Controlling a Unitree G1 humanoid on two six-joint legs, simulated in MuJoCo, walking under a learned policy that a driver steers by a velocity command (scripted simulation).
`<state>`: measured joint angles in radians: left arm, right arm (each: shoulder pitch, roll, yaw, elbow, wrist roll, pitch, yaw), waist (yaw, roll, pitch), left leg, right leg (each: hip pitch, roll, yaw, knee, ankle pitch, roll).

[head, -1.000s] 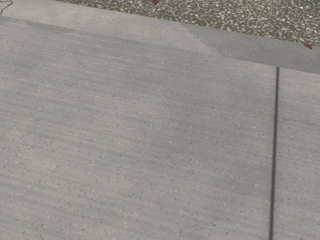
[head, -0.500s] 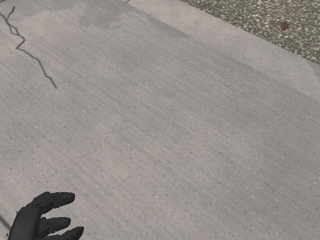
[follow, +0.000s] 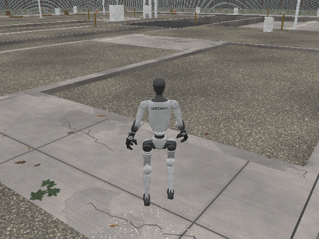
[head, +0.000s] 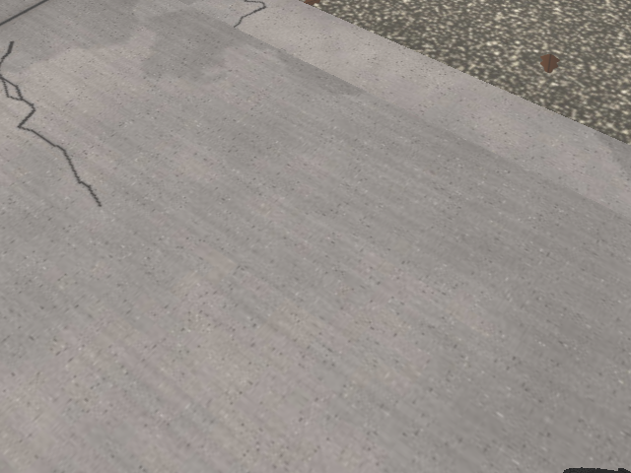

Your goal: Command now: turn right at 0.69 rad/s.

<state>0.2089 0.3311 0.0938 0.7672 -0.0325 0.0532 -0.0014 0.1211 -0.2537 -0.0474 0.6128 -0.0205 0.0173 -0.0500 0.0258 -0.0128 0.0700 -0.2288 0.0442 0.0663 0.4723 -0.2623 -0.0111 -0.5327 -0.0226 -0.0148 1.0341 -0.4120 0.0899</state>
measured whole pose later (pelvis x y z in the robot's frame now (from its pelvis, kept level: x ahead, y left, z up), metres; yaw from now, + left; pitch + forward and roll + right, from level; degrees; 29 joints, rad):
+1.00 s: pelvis +0.05 -0.04 +0.00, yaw -26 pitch +2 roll -1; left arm 0.16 0.27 0.06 0.69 0.01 0.02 0.02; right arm 0.20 -0.30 -0.08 0.67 0.03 0.03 -0.02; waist -0.03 0.04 0.06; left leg -0.39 -0.05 -0.16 0.65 -0.36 -0.01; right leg -0.21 0.04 0.06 0.47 -0.28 -0.01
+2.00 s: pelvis +0.19 -0.02 +0.01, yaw +8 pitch +3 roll +2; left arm 0.50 0.26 0.05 0.83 0.02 -0.05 -0.03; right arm 0.16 -0.30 -0.03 0.60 -0.06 -0.02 0.05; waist 0.09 0.05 -0.05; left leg -0.55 0.00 -0.03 0.93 -0.26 -0.02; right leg -0.12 0.03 0.13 0.37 -0.30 -0.05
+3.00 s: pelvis +0.94 -0.18 -0.02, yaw -37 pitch +2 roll +0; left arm 0.44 0.33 0.05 0.86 0.00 -0.10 -0.01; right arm 0.04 -0.27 0.02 0.62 -0.03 -0.06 0.04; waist 0.09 0.00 0.05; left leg -0.68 0.08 0.05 0.55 0.10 0.05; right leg 0.23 0.15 0.16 0.14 -0.36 -0.16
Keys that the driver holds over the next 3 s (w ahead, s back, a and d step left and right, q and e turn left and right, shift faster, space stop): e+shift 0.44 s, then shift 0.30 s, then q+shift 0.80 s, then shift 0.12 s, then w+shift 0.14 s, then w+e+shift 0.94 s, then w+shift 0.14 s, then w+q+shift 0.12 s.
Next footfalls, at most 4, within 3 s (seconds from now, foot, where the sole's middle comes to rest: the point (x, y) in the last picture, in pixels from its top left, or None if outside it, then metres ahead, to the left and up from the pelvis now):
0.14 right None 0.05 -0.14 -0.78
0.64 left None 0.18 0.04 -0.78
0.94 right None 0.01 -0.15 -0.78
1.34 left None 0.15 0.09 -0.78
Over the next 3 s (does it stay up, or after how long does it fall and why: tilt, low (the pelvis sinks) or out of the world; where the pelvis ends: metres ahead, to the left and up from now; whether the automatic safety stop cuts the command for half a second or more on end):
stays up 0.94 -0.18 -0.02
